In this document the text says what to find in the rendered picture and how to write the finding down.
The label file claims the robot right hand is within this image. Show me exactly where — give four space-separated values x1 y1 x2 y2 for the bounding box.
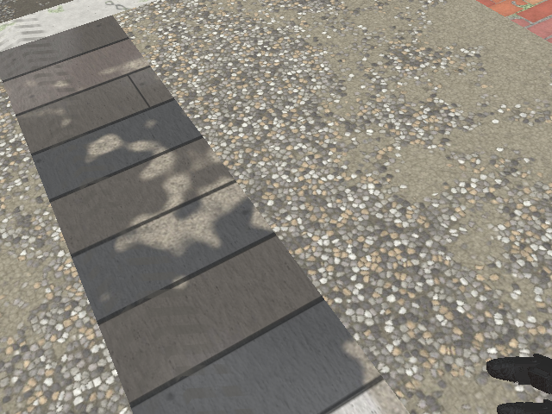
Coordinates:
486 354 552 414

